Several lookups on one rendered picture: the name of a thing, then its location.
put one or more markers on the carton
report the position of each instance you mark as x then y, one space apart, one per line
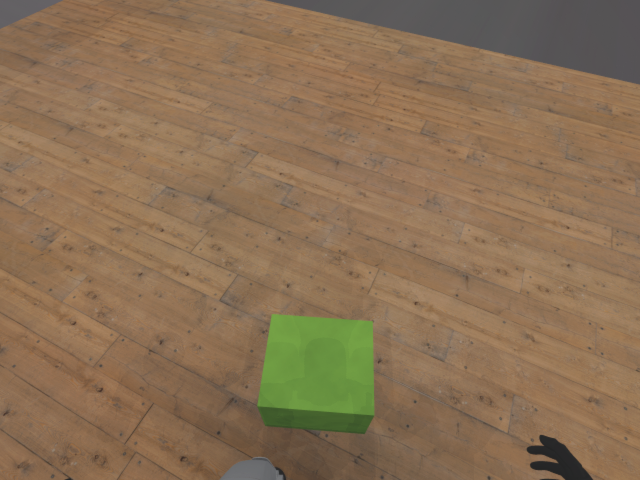
318 374

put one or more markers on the left robot shin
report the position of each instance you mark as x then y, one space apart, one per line
262 458

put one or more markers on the robot right hand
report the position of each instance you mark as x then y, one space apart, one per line
568 466

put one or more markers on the left robot thigh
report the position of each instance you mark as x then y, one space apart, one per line
252 470

